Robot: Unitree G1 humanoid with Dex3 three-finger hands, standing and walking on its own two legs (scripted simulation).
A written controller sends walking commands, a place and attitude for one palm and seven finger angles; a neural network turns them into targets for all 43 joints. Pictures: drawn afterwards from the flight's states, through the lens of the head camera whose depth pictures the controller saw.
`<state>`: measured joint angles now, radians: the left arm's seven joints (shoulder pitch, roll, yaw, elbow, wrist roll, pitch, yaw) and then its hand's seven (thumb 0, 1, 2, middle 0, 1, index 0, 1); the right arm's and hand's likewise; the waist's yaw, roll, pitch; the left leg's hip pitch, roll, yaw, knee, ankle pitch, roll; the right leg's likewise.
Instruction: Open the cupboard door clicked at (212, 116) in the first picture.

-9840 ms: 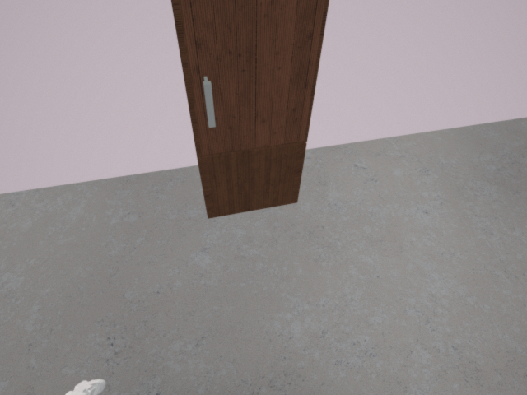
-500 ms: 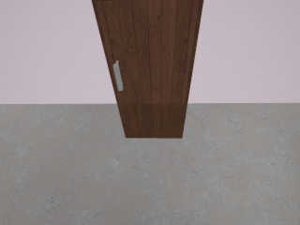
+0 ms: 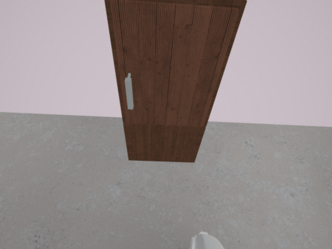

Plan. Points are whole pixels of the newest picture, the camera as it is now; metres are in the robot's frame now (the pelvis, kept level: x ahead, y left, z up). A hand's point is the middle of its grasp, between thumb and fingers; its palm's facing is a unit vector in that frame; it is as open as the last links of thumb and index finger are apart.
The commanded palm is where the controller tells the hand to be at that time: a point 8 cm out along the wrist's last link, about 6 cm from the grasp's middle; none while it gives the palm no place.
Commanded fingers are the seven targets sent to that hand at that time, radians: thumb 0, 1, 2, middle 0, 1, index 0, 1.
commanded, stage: take the last steps up to it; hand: left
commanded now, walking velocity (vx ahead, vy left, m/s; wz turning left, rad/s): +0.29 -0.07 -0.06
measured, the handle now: (130, 91) +0.74 +0.20 -0.11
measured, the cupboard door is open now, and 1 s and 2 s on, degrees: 0 0 0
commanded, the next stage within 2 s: come to a stop and stand still in 0.32 s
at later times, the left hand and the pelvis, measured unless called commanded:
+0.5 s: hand (124, 226) +0.21 +0.13 -0.17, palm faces +0.05 -0.98 -0.21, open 7.3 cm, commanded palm none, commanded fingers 0.00 0.90 0.90 -0.20 -0.30 -0.20 -0.30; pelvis +0.17 -0.06 +0.00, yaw +0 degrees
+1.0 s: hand (125, 234) +0.19 +0.12 -0.17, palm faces +0.04 -0.96 -0.29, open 7.4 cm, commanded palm none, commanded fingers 0.00 0.90 0.90 -0.20 -0.30 -0.20 -0.30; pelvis +0.17 -0.08 -0.01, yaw -2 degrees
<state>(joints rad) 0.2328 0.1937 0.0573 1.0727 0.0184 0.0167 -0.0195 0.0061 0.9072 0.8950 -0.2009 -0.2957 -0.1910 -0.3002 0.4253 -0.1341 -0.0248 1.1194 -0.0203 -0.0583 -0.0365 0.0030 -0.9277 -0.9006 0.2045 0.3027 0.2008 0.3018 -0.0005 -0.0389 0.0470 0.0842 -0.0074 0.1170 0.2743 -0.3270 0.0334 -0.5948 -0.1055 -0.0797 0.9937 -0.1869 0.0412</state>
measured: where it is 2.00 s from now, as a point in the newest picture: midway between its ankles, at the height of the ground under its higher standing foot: outside the picture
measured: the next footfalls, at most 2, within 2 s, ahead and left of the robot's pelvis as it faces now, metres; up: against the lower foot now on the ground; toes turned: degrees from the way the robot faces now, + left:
right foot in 0.18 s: +0.20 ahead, -0.18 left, +0.00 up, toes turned -6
left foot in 0.58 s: +0.30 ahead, +0.08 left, +0.00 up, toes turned +5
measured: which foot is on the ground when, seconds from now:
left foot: down 0.00-0.18, up 0.20-0.56, down 0.58-0.92, up 0.94-1.00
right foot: up 0.00-0.16, down 0.18-1.00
